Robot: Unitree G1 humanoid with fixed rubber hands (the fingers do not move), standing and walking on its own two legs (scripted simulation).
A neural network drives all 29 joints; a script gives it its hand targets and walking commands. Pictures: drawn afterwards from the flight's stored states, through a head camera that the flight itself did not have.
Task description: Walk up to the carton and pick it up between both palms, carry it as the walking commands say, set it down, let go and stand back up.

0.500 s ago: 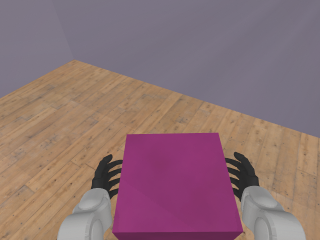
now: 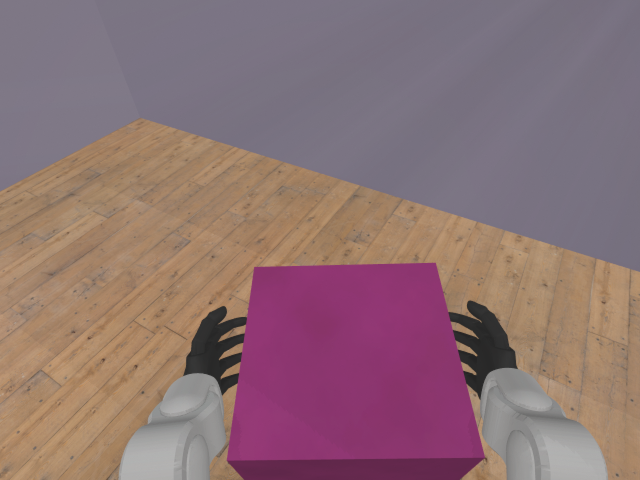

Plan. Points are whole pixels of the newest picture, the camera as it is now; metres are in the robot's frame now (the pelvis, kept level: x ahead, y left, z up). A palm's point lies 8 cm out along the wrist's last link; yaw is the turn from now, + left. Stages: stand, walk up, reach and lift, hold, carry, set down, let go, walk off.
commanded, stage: carry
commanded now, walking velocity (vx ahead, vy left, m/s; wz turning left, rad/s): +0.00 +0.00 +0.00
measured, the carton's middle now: (346, 392) +0.26 +0.00 +0.01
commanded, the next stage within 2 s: hold in 0.94 s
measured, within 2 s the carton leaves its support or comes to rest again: neither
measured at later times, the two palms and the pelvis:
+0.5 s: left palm (165, 430) +0.18 +0.17 +0.10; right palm (486, 420) +0.18 -0.13 +0.10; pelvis -0.05 +0.02 +0.01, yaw +1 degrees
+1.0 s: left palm (176, 432) +0.19 +0.17 +0.06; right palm (469, 422) +0.20 -0.12 +0.06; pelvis -0.07 +0.02 +0.01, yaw +1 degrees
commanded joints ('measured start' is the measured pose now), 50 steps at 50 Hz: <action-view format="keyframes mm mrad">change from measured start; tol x2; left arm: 1 -350 -727 -612 -82 -257 -2 -107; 20 -399 -734 -600 -32 -250 28 -102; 47 -429 -733 -569 27 -231 -12 -118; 48 -394 -382 -218 378 120 -161 -117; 49 -453 -83 -52 729 114 -262 -111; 50 -363 -102 -141 660 53 -372 -106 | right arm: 1 -336 730 615 -68 256 -12 107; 20 -377 716 582 -36 240 10 102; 47 -406 718 556 23 225 -26 112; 48 -367 367 205 374 -120 -172 134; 49 -412 56 -1 725 -74 -267 128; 50 -328 98 108 626 -22 -362 121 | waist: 1 4 -15 -194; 14 11 3 -107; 47 18 -13 -146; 48 -33 51 493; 49 -28 62 394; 50 -25 80 248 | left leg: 1 32 64 -50 -27 417 27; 5 19 78 -70 -62 384 34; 11 -26 77 -98 -116 210 42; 14 -43 77 -109 -132 171 46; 47 -49 52 -127 -119 187 72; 48 -112 -172 -137 -213 -206 99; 49 -172 -161 -174 -233 -238 112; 50 -108 -155 -177 -230 -100 101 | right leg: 1 158 -140 124 -52 611 18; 10 96 -135 137 -124 298 25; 14 76 -134 142 -146 217 26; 23 70 -134 143 -149 196 26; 47 72 -136 144 -136 224 22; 48 180 87 196 -223 -14 -11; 49 209 88 191 -204 -62 -26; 50 290 83 203 -211 53 -27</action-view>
